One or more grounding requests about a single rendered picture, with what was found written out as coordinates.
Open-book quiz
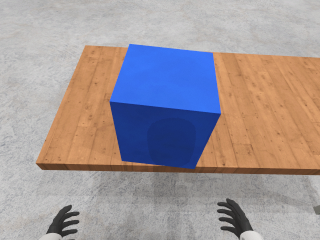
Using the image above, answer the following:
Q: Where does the robot left hand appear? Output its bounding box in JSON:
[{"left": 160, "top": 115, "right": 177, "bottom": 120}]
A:
[{"left": 46, "top": 205, "right": 80, "bottom": 240}]

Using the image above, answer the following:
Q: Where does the robot right hand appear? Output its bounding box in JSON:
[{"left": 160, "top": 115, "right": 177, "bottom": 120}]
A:
[{"left": 217, "top": 198, "right": 254, "bottom": 240}]

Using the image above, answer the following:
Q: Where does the carton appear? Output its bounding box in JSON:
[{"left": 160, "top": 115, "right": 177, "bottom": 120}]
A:
[{"left": 109, "top": 44, "right": 221, "bottom": 169}]

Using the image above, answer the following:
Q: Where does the robot right forearm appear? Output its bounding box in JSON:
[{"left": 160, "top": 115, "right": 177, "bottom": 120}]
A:
[{"left": 239, "top": 230, "right": 264, "bottom": 240}]

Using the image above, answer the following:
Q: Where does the table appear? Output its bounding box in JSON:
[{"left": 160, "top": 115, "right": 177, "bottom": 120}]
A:
[{"left": 36, "top": 45, "right": 320, "bottom": 215}]

